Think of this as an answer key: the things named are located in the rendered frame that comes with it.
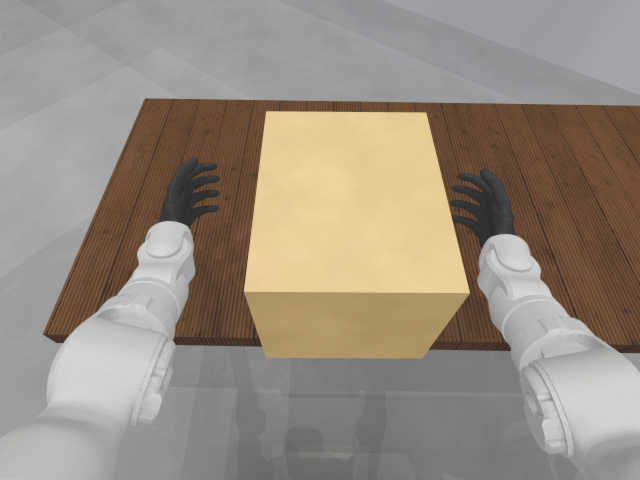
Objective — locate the right robot upper arm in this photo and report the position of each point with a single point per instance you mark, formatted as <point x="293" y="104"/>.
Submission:
<point x="586" y="406"/>

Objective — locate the carton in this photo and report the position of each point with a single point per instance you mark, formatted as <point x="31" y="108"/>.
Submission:
<point x="353" y="251"/>

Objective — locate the robot right hand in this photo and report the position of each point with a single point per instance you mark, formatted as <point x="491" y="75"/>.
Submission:
<point x="494" y="214"/>

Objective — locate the left robot upper arm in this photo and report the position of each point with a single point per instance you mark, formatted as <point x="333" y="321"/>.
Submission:
<point x="113" y="377"/>

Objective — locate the left robot forearm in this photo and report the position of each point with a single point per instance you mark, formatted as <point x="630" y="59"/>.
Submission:
<point x="155" y="295"/>

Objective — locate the right robot forearm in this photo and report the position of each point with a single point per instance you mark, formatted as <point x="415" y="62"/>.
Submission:
<point x="523" y="309"/>

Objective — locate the table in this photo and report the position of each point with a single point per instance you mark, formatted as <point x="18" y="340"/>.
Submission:
<point x="571" y="173"/>

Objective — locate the robot left hand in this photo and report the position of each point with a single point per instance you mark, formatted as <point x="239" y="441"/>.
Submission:
<point x="179" y="201"/>

